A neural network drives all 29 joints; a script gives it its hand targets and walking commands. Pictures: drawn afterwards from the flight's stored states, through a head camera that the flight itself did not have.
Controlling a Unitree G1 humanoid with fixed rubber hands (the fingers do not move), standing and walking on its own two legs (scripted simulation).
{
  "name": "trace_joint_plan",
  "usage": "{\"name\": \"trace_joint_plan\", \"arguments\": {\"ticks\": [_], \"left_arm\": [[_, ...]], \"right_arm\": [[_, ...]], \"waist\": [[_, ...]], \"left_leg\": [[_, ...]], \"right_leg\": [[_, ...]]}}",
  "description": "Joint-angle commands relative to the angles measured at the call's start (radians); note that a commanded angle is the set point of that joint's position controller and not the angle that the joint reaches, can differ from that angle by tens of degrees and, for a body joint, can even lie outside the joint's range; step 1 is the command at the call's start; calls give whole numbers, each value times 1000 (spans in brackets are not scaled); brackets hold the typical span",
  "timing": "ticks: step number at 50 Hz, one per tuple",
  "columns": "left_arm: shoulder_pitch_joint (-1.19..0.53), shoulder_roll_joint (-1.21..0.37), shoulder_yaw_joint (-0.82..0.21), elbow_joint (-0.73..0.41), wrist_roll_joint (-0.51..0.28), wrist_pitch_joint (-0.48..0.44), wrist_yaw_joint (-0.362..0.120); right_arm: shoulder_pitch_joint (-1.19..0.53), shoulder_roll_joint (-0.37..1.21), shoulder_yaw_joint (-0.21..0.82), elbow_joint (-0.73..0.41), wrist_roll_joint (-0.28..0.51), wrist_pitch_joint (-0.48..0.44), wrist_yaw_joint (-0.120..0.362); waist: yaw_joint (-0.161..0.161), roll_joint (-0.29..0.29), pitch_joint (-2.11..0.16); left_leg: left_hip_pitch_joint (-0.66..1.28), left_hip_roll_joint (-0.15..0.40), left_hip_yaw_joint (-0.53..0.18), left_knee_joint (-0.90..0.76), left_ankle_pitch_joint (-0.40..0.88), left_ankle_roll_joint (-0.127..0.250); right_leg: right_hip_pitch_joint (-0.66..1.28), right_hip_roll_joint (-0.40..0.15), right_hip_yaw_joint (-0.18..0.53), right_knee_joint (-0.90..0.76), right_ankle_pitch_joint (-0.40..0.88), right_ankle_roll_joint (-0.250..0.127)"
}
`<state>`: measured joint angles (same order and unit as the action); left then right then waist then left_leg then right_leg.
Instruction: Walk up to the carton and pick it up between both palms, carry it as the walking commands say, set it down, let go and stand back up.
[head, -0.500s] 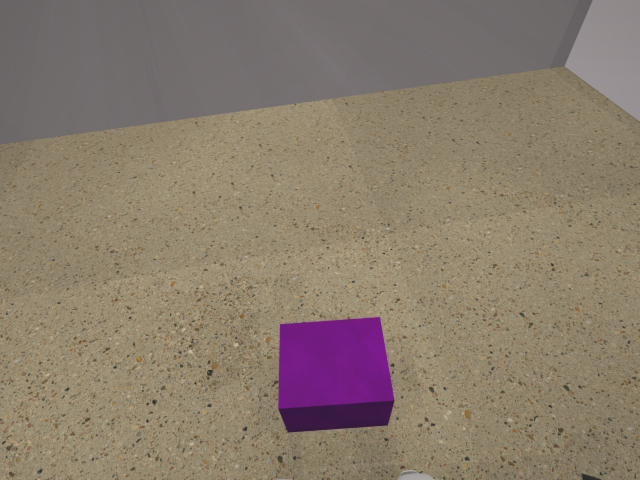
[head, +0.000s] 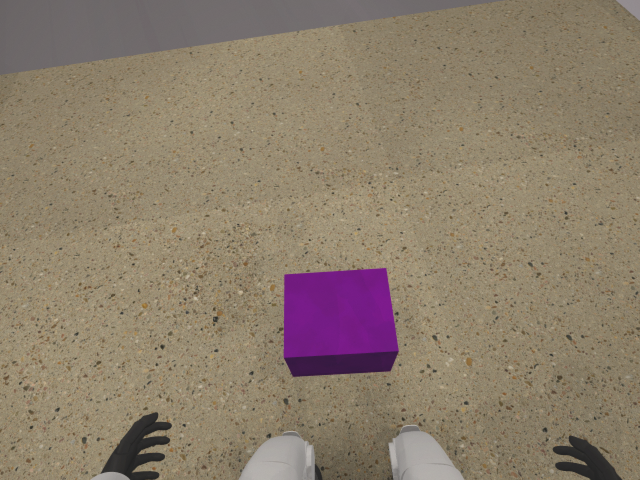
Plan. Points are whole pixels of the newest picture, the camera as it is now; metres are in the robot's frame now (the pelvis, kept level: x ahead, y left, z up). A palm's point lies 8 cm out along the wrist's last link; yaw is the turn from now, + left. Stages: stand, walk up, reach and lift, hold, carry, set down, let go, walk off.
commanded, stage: reach and lift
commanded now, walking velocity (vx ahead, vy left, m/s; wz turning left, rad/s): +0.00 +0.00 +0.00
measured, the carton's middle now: (338, 323) +0.53 +0.03 -0.63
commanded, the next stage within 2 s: none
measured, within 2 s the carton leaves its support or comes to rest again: neither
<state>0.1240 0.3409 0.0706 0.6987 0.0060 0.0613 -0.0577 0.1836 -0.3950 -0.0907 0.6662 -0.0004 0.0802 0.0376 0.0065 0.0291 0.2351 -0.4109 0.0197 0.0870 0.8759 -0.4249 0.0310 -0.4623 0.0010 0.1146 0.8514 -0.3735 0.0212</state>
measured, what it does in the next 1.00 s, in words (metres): lowers itself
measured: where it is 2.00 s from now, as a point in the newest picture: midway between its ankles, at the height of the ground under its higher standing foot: outside the picture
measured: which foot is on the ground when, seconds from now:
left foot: down 0.00-1.00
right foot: down 0.00-1.00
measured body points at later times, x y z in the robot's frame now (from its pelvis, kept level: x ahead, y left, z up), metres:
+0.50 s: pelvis +0.00 -0.04 -0.03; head +0.17 -0.05 +0.38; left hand +0.27 +0.26 -0.12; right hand +0.26 -0.30 -0.16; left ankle +0.03 +0.09 -0.70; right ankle +0.07 -0.16 -0.70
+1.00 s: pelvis -0.01 -0.03 -0.06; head +0.26 +0.00 +0.29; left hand +0.40 +0.27 -0.17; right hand +0.43 -0.23 -0.18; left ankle +0.03 +0.10 -0.70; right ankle +0.07 -0.16 -0.70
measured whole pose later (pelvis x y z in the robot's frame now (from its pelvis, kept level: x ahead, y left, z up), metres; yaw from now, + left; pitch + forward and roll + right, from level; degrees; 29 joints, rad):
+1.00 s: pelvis -0.01 -0.03 -0.06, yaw +4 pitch +27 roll +2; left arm -0.78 0.45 0.15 0.75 0.01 0.17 -0.09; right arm -0.74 -0.30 -0.14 0.67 0.00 0.24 -0.12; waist 0.01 -0.06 0.21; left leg -1.17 0.00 0.04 1.12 -0.42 0.00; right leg -1.22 -0.01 0.09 1.13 -0.37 0.04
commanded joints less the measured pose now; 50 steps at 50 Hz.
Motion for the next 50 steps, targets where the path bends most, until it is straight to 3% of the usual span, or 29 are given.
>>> {"name": "trace_joint_plan", "arguments": {"ticks": [1, 7, 11, 15, 18, 21, 24, 28, 32, 42, 47, 50], "left_arm": [[-115, 179, 209, -187, 117, -19, 23], [-182, 135, 173, -204, 56, -26, 38], [-253, 180, 194, -223, 17, -48, 50], [-375, 271, 223, -219, -22, -61, 51], [-465, 339, 244, -186, -40, -56, 41], [-541, 382, 268, -106, -44, -29, 15], [-626, 385, 276, -32, -46, 13, -19], [-763, 385, 269, 15, -64, 65, -51], [-880, 392, 275, 30, -79, 93, -65], [-1135, 369, 274, -22, -101, 91, -33], [-1258, 348, 261, -64, -106, 80, -8], [-1323, 329, 247, -57, -113, 78, 8]], "right_arm": [[-246, -137, -173, -239, -90, -52, -20], [-266, -106, -158, -206, -73, -51, -28], [-305, -84, -136, -210, -44, -60, -53], [-382, -54, -88, -233, 30, -56, -81], [-457, -20, -48, -241, 82, -39, -105], [-553, 13, -18, -239, 111, -4, -124], [-677, 20, -10, -237, 113, 43, -136], [-854, 1, -31, -271, 101, 103, -149], [-994, 7, -45, -275, 103, 139, -161], [-1197, -35, -142, -149, 110, 128, -170], [-1270, -59, -195, -94, 126, 102, -172], [-1316, -79, -219, -57, 136, 84, -165]], "waist": [[15, -3, -229], [-3, -13, -314], [-6, -59, -496], [13, -103, -659], [36, -123, -734], [64, -138, -711], [82, -127, -639], [72, -138, -601], [65, -144, -641], [50, -102, -935], [36, -20, -1117], [29, 34, -1188]], "left_leg": [[-52, -31, -113, -200, 65, -89], [-99, -35, -108, -110, 230, -84], [-116, -44, -106, -12, 377, -61], [-232, -52, -97, 51, 437, -34], [-342, -57, -79, 82, 411, -16], [-444, -55, -65, 88, 312, 1], [-508, -52, -56, 91, 194, 9], [-561, -45, -42, 106, 82, 10], [-615, -48, -40, 119, 71, 7], [-600, -58, -57, 153, 322, -31], [-512, -63, -79, 179, 533, -50], [-398, -57, -105, 210, 670, -59]], "right_leg": [[-74, 38, -176, -52, -6, 7], [-162, 45, -181, 31, 77, 17], [-157, 45, -152, 76, 214, 31], [-82, 47, -119, 124, 392, 50], [-25, 47, -92, 142, 470, 57], [-26, 40, -73, 130, 405, 61], [-86, 32, -69, 106, 233, 60], [-137, 25, -69, 88, 59, 61], [-154, 24, -78, 108, 49, 66], [-203, 43, -113, 212, 339, 47], [-258, 57, -123, 243, 489, 38], [-399, 67, -134, 241, 499, 34]]}}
